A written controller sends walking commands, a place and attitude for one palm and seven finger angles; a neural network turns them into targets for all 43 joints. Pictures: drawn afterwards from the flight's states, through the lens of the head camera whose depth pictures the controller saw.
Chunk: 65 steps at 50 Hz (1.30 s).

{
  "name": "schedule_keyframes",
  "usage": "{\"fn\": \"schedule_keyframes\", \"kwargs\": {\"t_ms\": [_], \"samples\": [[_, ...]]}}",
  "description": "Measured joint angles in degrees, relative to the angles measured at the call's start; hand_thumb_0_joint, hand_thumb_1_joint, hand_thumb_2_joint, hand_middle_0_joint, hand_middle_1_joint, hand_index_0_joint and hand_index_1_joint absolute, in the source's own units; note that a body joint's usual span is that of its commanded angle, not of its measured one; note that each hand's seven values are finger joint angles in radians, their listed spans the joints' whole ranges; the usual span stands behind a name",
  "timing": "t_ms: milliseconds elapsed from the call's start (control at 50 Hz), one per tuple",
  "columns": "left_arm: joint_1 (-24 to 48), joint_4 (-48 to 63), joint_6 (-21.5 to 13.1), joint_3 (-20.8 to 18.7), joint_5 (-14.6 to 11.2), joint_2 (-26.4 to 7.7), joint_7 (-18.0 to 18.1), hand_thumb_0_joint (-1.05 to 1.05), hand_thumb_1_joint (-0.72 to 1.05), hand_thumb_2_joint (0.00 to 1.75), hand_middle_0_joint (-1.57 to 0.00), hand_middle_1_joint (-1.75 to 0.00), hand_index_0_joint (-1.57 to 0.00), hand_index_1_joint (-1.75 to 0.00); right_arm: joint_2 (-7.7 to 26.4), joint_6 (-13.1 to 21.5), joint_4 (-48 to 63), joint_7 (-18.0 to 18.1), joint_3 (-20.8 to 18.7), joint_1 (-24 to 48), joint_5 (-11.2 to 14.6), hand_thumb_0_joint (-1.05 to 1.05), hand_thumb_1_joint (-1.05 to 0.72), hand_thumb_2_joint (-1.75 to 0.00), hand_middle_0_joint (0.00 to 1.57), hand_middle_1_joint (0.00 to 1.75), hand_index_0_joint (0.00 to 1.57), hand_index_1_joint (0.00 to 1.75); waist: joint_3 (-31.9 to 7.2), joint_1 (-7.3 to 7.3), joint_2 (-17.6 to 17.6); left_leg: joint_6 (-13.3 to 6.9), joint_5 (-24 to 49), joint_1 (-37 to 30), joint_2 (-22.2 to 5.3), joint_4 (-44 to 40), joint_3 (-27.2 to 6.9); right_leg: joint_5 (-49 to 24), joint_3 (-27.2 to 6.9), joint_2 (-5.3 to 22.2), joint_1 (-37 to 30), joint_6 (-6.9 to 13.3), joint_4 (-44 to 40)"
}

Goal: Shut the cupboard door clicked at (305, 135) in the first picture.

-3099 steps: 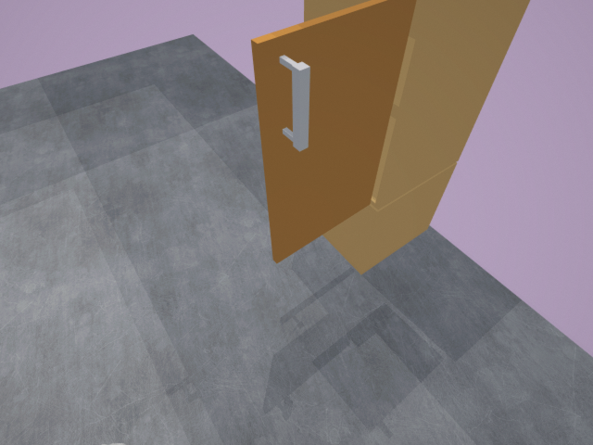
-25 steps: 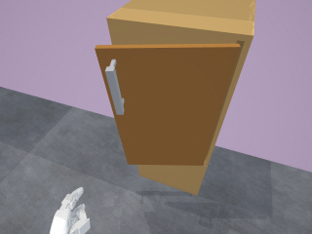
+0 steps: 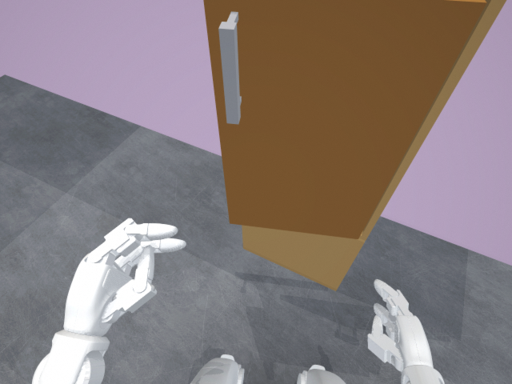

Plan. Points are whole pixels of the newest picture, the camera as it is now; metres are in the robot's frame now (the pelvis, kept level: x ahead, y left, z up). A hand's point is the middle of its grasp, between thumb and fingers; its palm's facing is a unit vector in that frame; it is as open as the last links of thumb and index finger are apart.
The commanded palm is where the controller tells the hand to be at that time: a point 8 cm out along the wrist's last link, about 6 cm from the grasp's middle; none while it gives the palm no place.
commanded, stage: raise the hand and make a fist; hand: left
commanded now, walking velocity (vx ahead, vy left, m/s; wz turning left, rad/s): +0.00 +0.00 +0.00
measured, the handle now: (233, 71) +0.52 +0.10 +0.21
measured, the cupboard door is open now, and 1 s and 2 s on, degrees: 19 19 19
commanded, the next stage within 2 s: bring the fist close to the handle in 1.28 s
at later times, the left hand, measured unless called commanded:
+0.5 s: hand (129, 243) +0.25 +0.18 +0.14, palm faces -0.04 -0.99 -0.10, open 3.2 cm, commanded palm +0.22 +0.24 +0.16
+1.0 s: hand (104, 178) +0.28 +0.19 +0.23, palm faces +0.02 -1.00 -0.06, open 3.1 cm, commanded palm +0.24 +0.23 +0.22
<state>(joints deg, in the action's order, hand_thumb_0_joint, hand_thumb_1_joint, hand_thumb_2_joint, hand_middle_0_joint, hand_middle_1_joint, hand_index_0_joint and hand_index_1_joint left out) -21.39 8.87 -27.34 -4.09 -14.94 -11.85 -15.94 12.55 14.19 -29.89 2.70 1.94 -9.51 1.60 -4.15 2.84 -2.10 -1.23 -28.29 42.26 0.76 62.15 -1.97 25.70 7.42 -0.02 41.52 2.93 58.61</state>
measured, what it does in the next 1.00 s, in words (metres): rises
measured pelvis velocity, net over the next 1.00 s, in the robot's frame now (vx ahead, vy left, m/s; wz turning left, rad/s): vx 0.04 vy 0.00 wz -0.01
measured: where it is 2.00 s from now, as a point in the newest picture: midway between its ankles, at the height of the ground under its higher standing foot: outside the picture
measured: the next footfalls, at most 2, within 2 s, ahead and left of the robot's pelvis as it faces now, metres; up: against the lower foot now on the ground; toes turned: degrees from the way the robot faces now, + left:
none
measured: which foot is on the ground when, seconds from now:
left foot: down 0.00-1.00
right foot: down 0.00-1.00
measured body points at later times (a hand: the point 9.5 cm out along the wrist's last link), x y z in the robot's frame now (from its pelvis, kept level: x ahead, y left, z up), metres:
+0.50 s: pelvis +0.03 +0.02 +0.04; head +0.04 +0.01 +0.49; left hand +0.25 +0.24 +0.15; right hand +0.20 -0.22 -0.02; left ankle +0.03 +0.10 -0.67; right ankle +0.04 -0.09 -0.67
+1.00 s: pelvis +0.04 +0.00 +0.06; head +0.01 -0.02 +0.51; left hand +0.27 +0.25 +0.23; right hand +0.23 -0.22 +0.00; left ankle +0.03 +0.10 -0.67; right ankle +0.04 -0.09 -0.67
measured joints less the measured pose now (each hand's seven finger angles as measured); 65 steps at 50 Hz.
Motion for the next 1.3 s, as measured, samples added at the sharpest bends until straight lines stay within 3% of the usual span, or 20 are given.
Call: {"fn": "schedule_keyframes", "kwargs": {"t_ms": [80,140,180,240,300,340,440,500,560,640,800,960,1040,1120,1220,1300], "samples": [[0.6,0.1,14.7,1.4,1.4,-1.5,-0.3,0.01,0.90,0.90,-0.69,-0.83,-0.69,-0.83,-2.7,-3.0,0.9,0.5,1.8,-4.1,1.1,0.02,-0.90,-0.90,0.21,0.30,0.20,0.30,-0.4,-2.20,-0.4,-0.8,1.7,-4.5,0.0,-5.3,2.3,-1.9,-2.4,-0.1,-3.3,-0.9,-4.3],[-3.0,1.8,20.6,-0.5,0.3,-1.4,3.9,0.01,0.89,0.90,-0.74,-0.89,-0.74,-0.88,-3.1,-4.0,1.2,1.1,1.9,-7.3,1.0,0.02,-0.90,-0.90,0.21,0.30,0.20,0.30,-0.3,-3.26,-0.2,-1.1,2.7,-8.4,0.1,-9.5,3.7,-3.0,-3.9,-0.2,-6.5,-1.4,-7.6],[-4.9,3.5,20.2,-2.5,0.0,-1.2,7.4,0.02,0.89,0.90,-0.78,-0.93,-0.78,-0.92,-2.5,-3.6,1.0,1.3,1.5,-9.1,0.6,0.02,-0.90,-0.90,0.21,0.30,0.20,0.30,-0.2,-3.15,0.2,-1.2,3.1,-10.1,0.1,-11.1,4.0,-3.5,-4.3,-0.3,-7.9,-1.5,-9.1],[-6.4,6.1,16.1,-4.7,0.6,-1.1,10.9,0.02,0.89,0.90,-0.84,-0.99,-0.83,-0.98,-0.7,-2.1,0.2,0.7,0.7,-10.9,-0.1,0.02,-0.90,-0.90,0.21,0.30,0.20,0.30,-0.1,-2.54,0.4,-1.4,3.2,-10.8,0.4,-11.6,3.6,-3.5,-3.9,0.0,-9.0,-1.7,-9.9],[-6.0,8.1,12.6,-4.0,1.0,-0.6,10.3,0.02,0.90,0.90,-0.89,-1.05,-0.88,-1.04,1.7,-0.5,-1.0,0.2,0.0,-11.0,-0.2,0.02,-0.90,-0.90,0.21,0.30,0.20,0.30,0.2,-2.05,-0.3,-1.6,2.9,-11.0,0.7,-11.2,2.8,-3.2,-3.1,0.3,-9.9,-2.0,-10.2],[-5.5,8.5,12.5,-2.3,1.3,-0.4,8.4,0.02,0.90,0.90,-0.92,-1.09,-0.92,-1.08,2.8,0.2,-1.6,0.3,-0.3,-10.2,0.1,0.02,-0.90,-0.90,0.21,0.30,0.20,0.30,0.3,-1.96,-0.7,-1.8,2.8,-11.5,0.9,-11.4,2.6,-3.2,-2.9,0.4,-10.6,-2.2,-10.6],[-4.1,7.7,18.3,-0.2,2.2,-2.3,5.5,0.01,0.90,0.90,-1.02,-1.19,-1.02,-1.19,2.6,0.5,-1.0,1.5,-0.7,-7.5,0.8,0.02,-0.91,-0.90,0.21,0.30,0.20,0.30,0.3,-2.10,-0.3,-1.9,3.4,-14.6,1.0,-14.1,3.1,-3.7,-3.5,0.4,-13.2,-2.3,-12.7],[-3.2,8.0,20.9,-2.5,1.1,-3.7,6.5,0.02,0.89,0.90,-1.08,-1.25,-1.07,-1.24,1.6,0.5,-0.1,1.8,-0.4,-6.5,0.9,0.02,-0.91,-0.90,0.20,0.30,0.20,0.30,0.2,-1.79,0.1,-1.6,4.0,-17.1,0.9,-16.3,3.2,-4.1,-3.7,0.2,-15.5,-2.1,-14.6],[-1.5,8.8,21.4,-5.6,-0.5,-3.6,7.6,0.02,0.89,0.90,-1.13,-1.31,-1.13,-1.30,1.2,1.0,0.2,1.7,0.3,-6.0,1.0,0.02,-0.91,-0.90,0.20,0.30,0.20,0.30,0.0,-1.04,0.1,-1.3,4.5,-19.3,0.7,-18.0,2.8,-4.6,-3.4,0.0,-17.8,-1.9,-16.4],[1.9,9.5,23.0,-6.8,-1.0,-2.7,6.3,0.02,0.89,0.90,-1.20,-1.39,-1.20,-1.38,1.4,1.2,-0.4,1.4,1.3,-5.2,1.2,0.02,-0.91,-0.90,0.20,0.30,0.20,0.30,0.3,0.11,-0.6,-1.1,5.1,-21.6,0.8,-19.8,1.9,-5.1,-2.5,0.0,-20.7,-1.8,-18.7],[5.1,9.0,32.7,-5.8,-0.8,-4.8,2.6,0.01,0.89,0.90,-1.28,-1.47,-1.28,-1.47,1.0,-0.9,-1.4,2.3,2.5,-4.0,1.4,0.02,-0.90,-0.90,0.21,0.30,0.20,0.30,1.3,0.71,-1.2,-0.8,7.3,-26.3,0.8,-25.0,1.9,-6.8,-2.7,-0.1,-24.9,-1.4,-22.9],[11.7,6.6,33.6,-11.5,-3.4,-5.2,2.6,0.02,0.89,0.90,-1.30,-1.49,-1.30,-1.49,1.4,-1.0,-4.2,2.6,2.8,-4.1,2.0,0.02,-0.90,-0.90,0.21,0.30,0.20,0.30,1.6,1.02,-1.0,-0.1,8.9,-29.5,0.4,-28.2,1.4,-8.1,-2.2,-0.6,-28.1,-0.8,-25.9],[10.8,6.2,36.6,-10.0,-3.2,-4.1,0.8,0.01,0.90,0.90,-1.30,-1.50,-1.30,-1.49,2.1,-1.6,-4.0,2.4,2.2,-3.8,2.4,0.02,-0.90,-0.90,0.21,0.30,0.20,0.30,1.7,0.45,-1.4,0.0,9.4,-29.8,0.2,-28.8,1.6,-8.7,-2.4,-0.8,-28.2,-0.6,-26.5],[7.8,7.0,38.5,-8.1,-2.3,-4.0,1.3,0.01,0.90,0.90,-1.30,-1.50,-1.30,-1.50,2.2,-2.3,-3.3,2.4,1.6,-3.6,2.0,0.02,-0.91,-0.90,0.21,0.30,0.20,0.30,2.1,-0.07,-0.9,0.2,9.9,-30.1,0.1,-29.4,2.2,-9.0,-3.0,-1.0,-28.0,-0.5,-26.5],[7.2,8.2,34.0,-9.4,-1.8,-4.2,4.6,0.02,0.89,0.90,-1.31,-1.50,-1.30,-1.50,1.9,-1.6,-3.6,2.2,1.3,-4.2,1.5,0.02,-0.91,-0.90,0.20,0.30,0.20,0.30,2.5,0.26,0.2,0.5,10.1,-30.6,-0.2,-29.5,2.0,-9.3,-2.8,-1.3,-28.6,-0.1,-26.6],[8.7,7.7,31.9,-10.0,-1.7,-3.7,4.7,0.02,0.89,0.90,-1.31,-1.50,-1.30,-1.50,2.2,-1.1,-4.3,2.3,1.4,-4.3,1.8,0.02,-0.91,-0.90,0.20,0.30,0.20,0.30,2.6,0.52,-0.5,0.5,10.3,-30.6,-0.3,-29.1,1.6,-9.7,-2.3,-1.4,-29.2,-0.1,-27.1]]}}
